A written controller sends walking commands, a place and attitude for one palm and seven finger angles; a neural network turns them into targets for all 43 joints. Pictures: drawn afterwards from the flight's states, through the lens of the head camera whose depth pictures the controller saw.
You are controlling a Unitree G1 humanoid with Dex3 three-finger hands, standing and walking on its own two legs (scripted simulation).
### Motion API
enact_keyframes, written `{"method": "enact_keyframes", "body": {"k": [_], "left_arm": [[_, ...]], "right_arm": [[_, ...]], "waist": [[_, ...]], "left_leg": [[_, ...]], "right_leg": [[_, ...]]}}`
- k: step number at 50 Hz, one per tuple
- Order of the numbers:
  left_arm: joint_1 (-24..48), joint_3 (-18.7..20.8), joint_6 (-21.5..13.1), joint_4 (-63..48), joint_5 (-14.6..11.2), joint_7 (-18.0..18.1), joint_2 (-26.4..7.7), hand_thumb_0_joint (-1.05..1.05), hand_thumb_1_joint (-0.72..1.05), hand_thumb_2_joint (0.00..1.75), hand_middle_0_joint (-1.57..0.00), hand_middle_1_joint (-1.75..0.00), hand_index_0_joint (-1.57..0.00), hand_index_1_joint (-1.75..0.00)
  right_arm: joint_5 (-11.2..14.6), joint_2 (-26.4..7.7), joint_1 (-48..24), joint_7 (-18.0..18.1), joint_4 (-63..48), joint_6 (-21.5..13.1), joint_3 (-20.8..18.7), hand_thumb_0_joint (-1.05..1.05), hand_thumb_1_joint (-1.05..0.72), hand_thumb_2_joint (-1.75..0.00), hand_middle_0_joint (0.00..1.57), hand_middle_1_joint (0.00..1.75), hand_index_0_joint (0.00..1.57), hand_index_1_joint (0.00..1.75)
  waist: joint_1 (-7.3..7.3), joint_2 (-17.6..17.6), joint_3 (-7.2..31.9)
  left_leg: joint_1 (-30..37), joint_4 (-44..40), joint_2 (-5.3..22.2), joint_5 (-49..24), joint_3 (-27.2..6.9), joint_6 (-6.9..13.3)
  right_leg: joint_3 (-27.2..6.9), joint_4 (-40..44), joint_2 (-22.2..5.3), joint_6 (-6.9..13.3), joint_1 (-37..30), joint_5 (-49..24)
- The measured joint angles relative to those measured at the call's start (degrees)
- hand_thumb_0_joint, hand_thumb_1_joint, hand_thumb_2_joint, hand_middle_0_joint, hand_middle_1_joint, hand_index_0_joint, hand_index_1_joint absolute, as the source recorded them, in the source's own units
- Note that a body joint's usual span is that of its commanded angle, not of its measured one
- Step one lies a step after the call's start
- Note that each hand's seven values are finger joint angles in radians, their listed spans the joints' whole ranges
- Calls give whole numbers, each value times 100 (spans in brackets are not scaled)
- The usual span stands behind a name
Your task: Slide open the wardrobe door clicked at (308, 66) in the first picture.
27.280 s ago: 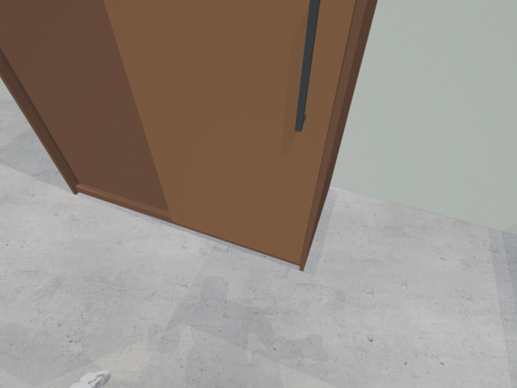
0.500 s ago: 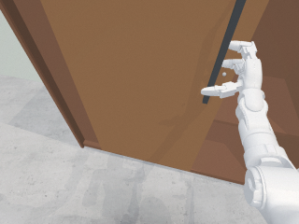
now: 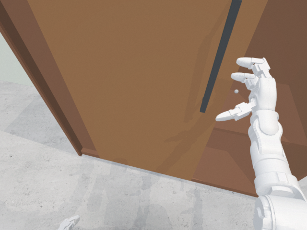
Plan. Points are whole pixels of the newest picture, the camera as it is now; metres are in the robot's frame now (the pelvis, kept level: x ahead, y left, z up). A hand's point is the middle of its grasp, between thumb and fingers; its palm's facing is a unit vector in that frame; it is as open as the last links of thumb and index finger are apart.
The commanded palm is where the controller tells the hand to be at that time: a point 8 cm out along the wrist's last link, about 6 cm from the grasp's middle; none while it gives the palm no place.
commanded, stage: slip the hand off the handle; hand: right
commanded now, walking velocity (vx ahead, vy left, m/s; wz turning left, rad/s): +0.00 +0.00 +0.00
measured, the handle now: (215, 64) +0.52 -0.11 +0.18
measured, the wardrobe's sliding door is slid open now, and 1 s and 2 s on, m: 0.44 0.44 0.44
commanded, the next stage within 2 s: draw the hand back to the body in 1.04 s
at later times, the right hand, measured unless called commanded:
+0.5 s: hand (248, 97) +0.41 -0.18 +0.16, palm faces +0.04 +0.99 -0.12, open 14.7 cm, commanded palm +0.38 -0.22 +0.16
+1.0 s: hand (251, 132) +0.31 -0.17 +0.16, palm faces +0.07 +0.99 -0.12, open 14.7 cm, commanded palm +0.29 -0.21 +0.16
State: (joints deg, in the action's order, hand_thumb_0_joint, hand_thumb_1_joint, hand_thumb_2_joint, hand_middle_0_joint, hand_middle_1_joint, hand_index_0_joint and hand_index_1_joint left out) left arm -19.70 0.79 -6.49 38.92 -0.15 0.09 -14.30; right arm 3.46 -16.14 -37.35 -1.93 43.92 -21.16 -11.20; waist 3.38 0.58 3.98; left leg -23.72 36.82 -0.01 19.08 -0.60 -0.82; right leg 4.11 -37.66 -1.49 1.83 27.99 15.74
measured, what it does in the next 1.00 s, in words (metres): stands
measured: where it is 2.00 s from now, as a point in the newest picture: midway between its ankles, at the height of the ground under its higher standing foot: outside the picture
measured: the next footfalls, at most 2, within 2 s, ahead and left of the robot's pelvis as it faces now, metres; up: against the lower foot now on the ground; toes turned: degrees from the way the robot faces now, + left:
none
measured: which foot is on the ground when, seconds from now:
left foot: down 0.00-1.00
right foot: down 0.00-1.00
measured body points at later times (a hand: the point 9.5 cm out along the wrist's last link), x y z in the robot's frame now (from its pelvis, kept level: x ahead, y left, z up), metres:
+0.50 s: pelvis +0.00 +0.00 +0.00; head +0.02 +0.00 +0.45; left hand +0.10 +0.26 -0.11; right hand +0.40 -0.23 +0.17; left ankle -0.01 +0.13 -0.72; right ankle +0.03 -0.10 -0.72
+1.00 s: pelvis -0.01 +0.02 +0.00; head -0.02 +0.03 +0.45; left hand +0.18 +0.25 -0.07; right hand +0.30 -0.22 +0.16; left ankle -0.01 +0.13 -0.72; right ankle +0.03 -0.10 -0.72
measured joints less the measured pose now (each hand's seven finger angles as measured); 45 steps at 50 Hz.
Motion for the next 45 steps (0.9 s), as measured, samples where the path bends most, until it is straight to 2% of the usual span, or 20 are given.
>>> {"method": "enact_keyframes", "body": {"k": [6, 10, 20, 28, 34, 40, 45], "left_arm": [[164, -58, 79, -37, -73, 51, 23, 1, 90, 90, -20, -30, -20, -30], [226, -101, 102, -84, -104, 86, 19, 1, 90, 90, -20, -30, -20, -30], [130, -153, 153, -113, -93, 124, 16, 1, 90, 90, -20, -30, -20, -30], [-131, -86, 203, -127, -152, 121, -56, 1, 90, 90, -20, -30, -20, -30], [22, -96, 151, -172, -155, 162, -37, 1, 90, 90, -20, -30, -20, -30], [254, -107, -1, -256, -156, 180, -30, 1, 90, 90, -20, -30, -20, -30], [511, -204, -33, -291, -195, 248, -12, 1, 90, 90, -20, -30, -20, -30]], "right_arm": [[71, -65, -50, -177, -77, 258, 193, -1, 56, -20, 26, 116, 25, 115], [136, -74, -115, -281, -12, 399, 237, -1, 56, -20, 26, 115, 25, 115], [118, -232, -21, -422, -71, 292, -2, -1, 56, -20, 26, 115, 25, 115], [404, -105, 870, -629, -971, 443, 55, -1, 56, -20, 26, 115, 25, 115], [413, 36, 1490, -522, -1698, 572, 100, -1, 56, -20, 26, 115, 25, 115], [451, 133, 2100, -483, -2525, 570, 263, -1, 56, -20, 26, 115, 25, 115], [549, 115, 2298, -559, -2660, 812, 327, -1, 56, -20, 26, 115, 25, 115]], "waist": [[-118, 4, 49], [-142, 0, 33], [-77, -12, 15], [-160, 109, 82], [-216, 90, 17], [-340, 144, 46], [-420, 142, 38]], "left_leg": [[107, 1, 48, 66, 110, -28], [120, 7, 68, 77, 150, -36], [20, 113, 40, 110, 124, -12], [189, 40, -1, 108, 96, 14], [317, 20, -28, 94, 109, 56], [459, -5, -34, 85, 141, 87], [587, -56, -28, 62, 213, 113]], "right_leg": [[-108, -98, 54, 23, -11, 73], [-146, -125, 78, 33, 2, 79], [-126, -198, 46, 10, 72, 106], [-102, -126, 6, -16, -114, 120], [-118, -65, -18, -55, -262, 80], [-150, -1, -19, -89, -411, 38], [-221, 84, -5, -117, -528, -33]]}}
